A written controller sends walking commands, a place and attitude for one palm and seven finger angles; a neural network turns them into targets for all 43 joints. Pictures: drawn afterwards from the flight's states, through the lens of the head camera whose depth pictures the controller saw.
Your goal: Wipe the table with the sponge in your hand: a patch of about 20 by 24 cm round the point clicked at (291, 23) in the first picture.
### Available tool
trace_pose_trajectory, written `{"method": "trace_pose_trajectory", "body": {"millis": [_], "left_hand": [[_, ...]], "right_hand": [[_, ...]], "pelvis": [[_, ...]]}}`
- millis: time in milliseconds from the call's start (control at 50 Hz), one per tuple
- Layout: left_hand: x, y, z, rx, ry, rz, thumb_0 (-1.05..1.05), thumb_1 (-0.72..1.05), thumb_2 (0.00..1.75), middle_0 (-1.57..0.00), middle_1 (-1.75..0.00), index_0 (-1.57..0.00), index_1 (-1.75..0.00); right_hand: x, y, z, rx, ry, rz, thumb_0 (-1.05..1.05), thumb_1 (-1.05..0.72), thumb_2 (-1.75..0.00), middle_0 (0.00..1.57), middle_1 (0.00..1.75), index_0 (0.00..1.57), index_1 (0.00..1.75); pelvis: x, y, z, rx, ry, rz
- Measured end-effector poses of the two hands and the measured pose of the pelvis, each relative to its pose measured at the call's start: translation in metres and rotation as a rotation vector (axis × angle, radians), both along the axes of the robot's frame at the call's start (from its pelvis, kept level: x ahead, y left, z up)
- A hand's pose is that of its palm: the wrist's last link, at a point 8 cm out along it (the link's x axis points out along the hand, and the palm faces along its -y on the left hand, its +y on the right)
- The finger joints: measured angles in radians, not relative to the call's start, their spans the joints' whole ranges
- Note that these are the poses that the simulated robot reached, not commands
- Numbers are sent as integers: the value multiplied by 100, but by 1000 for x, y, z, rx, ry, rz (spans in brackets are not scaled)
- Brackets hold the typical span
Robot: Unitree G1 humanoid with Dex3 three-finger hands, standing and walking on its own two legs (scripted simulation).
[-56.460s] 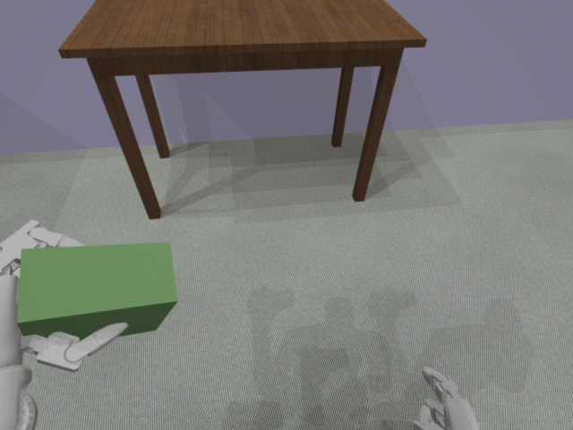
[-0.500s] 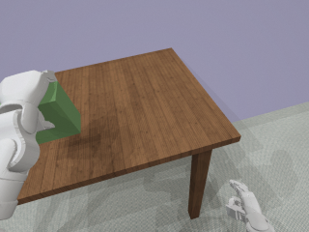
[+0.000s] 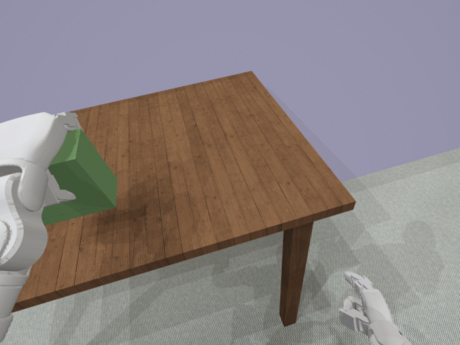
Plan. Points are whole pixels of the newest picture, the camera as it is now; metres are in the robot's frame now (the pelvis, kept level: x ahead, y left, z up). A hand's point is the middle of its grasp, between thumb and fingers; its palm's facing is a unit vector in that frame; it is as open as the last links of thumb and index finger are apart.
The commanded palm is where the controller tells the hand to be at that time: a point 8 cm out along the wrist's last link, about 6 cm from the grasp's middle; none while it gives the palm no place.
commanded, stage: bring the sponge back beside the body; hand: left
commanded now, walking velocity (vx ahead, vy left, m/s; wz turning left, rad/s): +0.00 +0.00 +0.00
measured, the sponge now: (69, 187) +0.28 +0.32 +0.17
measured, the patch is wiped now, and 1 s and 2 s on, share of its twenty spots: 1.00 1.00 1.00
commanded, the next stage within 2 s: step back with the hand held close in 1.36 s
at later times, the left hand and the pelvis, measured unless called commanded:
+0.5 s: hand (41, 189) +0.23 +0.31 +0.22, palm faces +0.22 -0.06 -0.97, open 10.0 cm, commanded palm +0.18 +0.30 +0.28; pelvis -0.01 +0.01 +0.00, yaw +0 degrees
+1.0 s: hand (40, 220) +0.19 +0.28 +0.21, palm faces +0.26 -0.09 -0.96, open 10.0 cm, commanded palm +0.14 +0.28 +0.27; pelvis -0.01 +0.00 +0.00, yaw -1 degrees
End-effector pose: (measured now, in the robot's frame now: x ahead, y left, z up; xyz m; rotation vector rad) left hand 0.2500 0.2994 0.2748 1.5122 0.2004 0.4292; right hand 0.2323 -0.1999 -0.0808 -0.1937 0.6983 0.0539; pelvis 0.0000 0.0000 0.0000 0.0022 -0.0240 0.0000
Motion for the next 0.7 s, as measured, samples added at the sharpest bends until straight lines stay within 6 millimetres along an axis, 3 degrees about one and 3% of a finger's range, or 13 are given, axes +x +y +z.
{"method": "trace_pose_trajectory", "body": {"millis": [420,700], "left_hand": [[-40,2,-8,-37,-71,-15,0,-50,107,-73,-134,-75,-133],[-63,-9,-16,-60,-96,-45,-1,-50,107,-73,-134,-75,-133]], "right_hand": [[16,30,18,18,-72,49,2,-90,-90,20,30,20,30],[13,31,24,11,-95,51,2,-90,-90,21,30,20,30]], "pelvis": [[-6,7,1,-4,-20,-3],[-11,7,0,-4,-38,-13]]}}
